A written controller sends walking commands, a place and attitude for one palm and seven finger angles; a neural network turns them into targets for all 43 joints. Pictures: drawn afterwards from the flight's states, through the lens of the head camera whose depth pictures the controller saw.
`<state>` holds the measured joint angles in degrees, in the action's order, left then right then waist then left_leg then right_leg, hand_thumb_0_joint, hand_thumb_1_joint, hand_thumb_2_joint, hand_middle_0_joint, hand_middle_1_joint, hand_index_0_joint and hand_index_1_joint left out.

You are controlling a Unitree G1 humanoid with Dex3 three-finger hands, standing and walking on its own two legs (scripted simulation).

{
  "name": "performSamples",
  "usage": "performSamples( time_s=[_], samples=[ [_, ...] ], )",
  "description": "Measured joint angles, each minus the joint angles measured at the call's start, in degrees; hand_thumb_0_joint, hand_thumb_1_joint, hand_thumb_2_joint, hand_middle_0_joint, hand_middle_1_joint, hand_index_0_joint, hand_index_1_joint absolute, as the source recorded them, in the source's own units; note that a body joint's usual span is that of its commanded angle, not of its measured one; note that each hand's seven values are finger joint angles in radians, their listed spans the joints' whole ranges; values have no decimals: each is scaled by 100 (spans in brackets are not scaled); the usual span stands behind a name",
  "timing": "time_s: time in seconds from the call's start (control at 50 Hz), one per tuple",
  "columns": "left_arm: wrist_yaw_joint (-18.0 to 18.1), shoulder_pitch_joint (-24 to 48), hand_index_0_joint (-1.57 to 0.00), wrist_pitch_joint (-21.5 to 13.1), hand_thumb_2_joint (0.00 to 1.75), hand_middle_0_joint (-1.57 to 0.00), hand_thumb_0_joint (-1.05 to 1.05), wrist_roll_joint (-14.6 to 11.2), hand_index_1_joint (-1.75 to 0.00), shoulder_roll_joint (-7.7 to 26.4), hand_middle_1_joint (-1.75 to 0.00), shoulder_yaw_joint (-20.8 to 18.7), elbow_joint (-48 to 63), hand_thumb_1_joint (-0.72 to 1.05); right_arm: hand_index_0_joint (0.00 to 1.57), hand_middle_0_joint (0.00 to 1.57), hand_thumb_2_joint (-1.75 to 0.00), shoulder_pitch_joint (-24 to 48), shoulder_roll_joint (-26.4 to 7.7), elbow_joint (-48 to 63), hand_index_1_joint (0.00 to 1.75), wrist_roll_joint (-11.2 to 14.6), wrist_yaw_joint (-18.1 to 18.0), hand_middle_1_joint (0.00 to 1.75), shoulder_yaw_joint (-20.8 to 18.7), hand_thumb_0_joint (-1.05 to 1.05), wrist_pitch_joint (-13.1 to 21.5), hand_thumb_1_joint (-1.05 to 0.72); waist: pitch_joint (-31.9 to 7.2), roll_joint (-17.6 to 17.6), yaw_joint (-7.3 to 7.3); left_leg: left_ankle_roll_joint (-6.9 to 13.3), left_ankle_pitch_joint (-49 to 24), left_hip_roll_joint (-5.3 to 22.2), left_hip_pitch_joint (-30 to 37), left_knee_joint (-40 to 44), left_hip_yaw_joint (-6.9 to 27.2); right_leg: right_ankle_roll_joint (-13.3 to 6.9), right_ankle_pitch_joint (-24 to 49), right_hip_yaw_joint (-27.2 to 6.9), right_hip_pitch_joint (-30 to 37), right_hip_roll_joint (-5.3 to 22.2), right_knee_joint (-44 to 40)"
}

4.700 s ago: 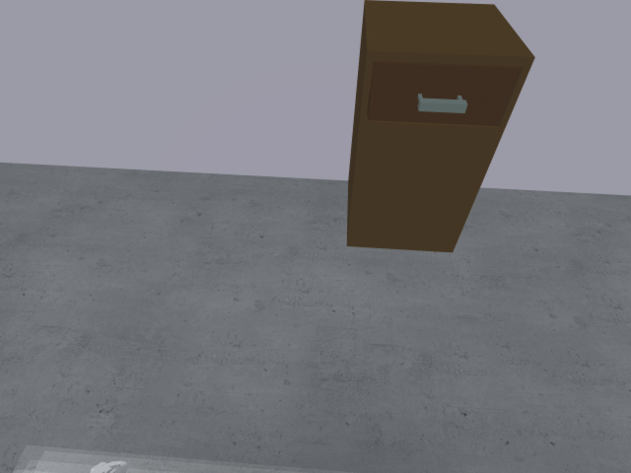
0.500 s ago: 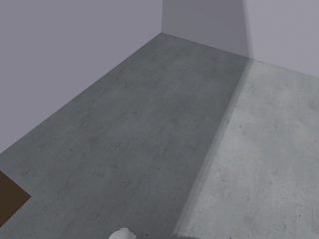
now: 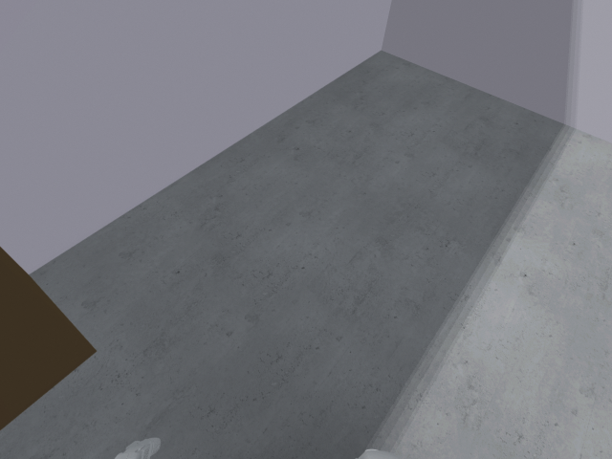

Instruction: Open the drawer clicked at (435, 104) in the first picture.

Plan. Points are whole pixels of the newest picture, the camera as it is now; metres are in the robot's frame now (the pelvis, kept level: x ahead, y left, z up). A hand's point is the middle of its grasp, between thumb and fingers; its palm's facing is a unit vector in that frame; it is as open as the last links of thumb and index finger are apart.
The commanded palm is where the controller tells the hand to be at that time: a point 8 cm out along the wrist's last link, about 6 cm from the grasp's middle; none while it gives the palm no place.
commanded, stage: turn to face it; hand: left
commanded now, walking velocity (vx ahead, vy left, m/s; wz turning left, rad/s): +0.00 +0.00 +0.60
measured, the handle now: out of the picture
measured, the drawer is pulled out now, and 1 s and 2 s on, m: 0.00 0.00 0.00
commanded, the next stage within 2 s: take the last steps up to it in 1.24 s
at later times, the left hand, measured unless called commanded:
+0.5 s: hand out of the picture -0.01 +0.16 -0.16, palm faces +0.35 -0.90 -0.26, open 7.4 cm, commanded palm none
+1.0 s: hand out of the picture +0.00 +0.22 -0.15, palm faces +0.60 -0.75 -0.27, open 7.4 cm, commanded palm none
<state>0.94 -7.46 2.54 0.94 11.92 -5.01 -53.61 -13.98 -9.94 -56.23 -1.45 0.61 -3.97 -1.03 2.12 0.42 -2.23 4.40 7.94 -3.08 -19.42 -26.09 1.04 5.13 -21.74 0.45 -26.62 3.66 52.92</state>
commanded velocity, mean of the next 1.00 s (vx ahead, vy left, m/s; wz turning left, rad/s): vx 0.00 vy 0.00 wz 0.57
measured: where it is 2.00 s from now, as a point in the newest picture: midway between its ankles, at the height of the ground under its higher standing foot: outside the picture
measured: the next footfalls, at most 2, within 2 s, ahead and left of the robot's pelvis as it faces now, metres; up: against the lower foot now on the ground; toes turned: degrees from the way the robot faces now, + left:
right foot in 0.14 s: +0.05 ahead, -0.15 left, +0.00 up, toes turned +5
left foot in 0.60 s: -0.02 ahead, +0.10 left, +0.00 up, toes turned +30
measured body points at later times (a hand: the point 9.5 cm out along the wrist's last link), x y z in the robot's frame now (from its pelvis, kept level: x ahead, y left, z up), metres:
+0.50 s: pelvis +0.00 -0.04 +0.00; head +0.06 -0.04 +0.44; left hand -0.03 +0.21 -0.14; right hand +0.18 -0.27 -0.15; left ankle -0.06 +0.10 -0.69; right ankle +0.01 -0.16 -0.74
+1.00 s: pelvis +0.02 -0.02 -0.01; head +0.06 +0.00 +0.44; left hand -0.03 +0.26 -0.13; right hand +0.24 -0.18 -0.15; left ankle -0.06 +0.08 -0.74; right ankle +0.10 -0.13 -0.72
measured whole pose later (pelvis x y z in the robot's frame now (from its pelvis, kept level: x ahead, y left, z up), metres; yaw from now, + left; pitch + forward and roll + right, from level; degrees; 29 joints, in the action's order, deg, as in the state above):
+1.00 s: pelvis +0.02 -0.02 -0.01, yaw +37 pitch +1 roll +0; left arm 0.6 -6.4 2.4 0.1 13.7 -3.2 -48.6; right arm -10.0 -13.0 -52.0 -1.4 1.0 -3.6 -2.2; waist 4.6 -0.7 -1.3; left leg 0.0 16.0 -2.6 -15.1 -30.4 6.6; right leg 5.4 -22.6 0.9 -21.4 2.3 42.7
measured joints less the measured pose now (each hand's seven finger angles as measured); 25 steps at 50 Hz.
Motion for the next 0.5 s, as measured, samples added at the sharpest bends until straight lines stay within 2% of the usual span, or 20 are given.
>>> performSamples(
  time_s=[0.08, 0.14, 0.18, 0.22, 0.26, 0.32, 0.4, 0.5],
  samples=[
    [19, 144, -20, -20, 90, -20, 0, -45, -29, -28, -30, 50, 186, 91, 20, 20, -90, -33, -103, 79, 30, -12, 0, 30, -67, 1, -53, -91, 5, -147, -91, -121, 13, -75, -132, -124, 296, -75, -175, -19, 439, -223, -836],
    [26, 112, -20, -108, 90, -20, 0, -66, -29, -48, -30, 120, 365, 91, 20, 20, -90, -72, -205, 142, 30, 19, 21, 30, -131, 1, -121, -91, -47, -199, -69, -264, 92, -199, -311, -374, 481, -196, 286, 19, 1057, -289, -2122],
    [52, 61, -20, -162, 90, -20, 0, -23, -29, -108, -30, 177, 402, 91, 20, 20, -90, -23, -304, 156, 30, 38, 24, 30, -195, 1, -178, -91, -7, -318, -34, -450, 972, -181, -617, -1194, 461, -448, 421, 151, 1124, -309, -2207],
    [56, -49, -20, -150, 90, -20, 0, -15, -29, -144, -30, 232, 417, 91, 20, 20, -90, 1, -377, 182, 30, 13, 39, 30, -232, 1, -246, -91, 0, -321, -33, -577, 1522, -148, -967, -2396, 260, -577, 426, 306, 1227, -210, -2231],
    [60, -153, -20, -144, 90, -20, 0, -13, -29, -164, -30, 256, 395, 91, 20, 20, -90, 40, -445, 219, 30, 2, 76, 30, -246, 1, -277, -91, 35, -302, -38, -691, 1434, 4, -1197, -3368, 73, -607, 461, 449, 1380, -116, -2370],
    [53, -263, -20, -167, 90, -20, 0, -6, -29, -179, -30, 284, 344, 91, 20, 20, -90, 108, -516, 253, 30, 6, 112, 30, -239, 1, -302, -91, 119, -252, -35, -843, 1240, 275, -1274, -3997, -50, -606, 469, 684, 1533, 23, -2477],
    [28, -415, -21, -184, 90, -20, 0, 17, -29, -185, -30, 313, 297, 91, 20, 20, -90, 265, -568, 227, 30, 10, 128, 30, -200, 1, -378, -91, 234, -152, 58, -946, 1356, 527, -1033, -3704, -120, -581, 391, 983, 1611, 217, -2453],
    [-9, -628, -21, -142, 90, -20, 0, 51, -29, -83, -30, 299, 200, 90, 20, 19, -90, 600, -583, 253, 30, 40, 144, 30, -105, 1, -388, -91, 375, -17, 246, -894, 1572, 621, -492, -2512, -360, -466, 233, 1313, 1557, 453, -2235]
  ],
)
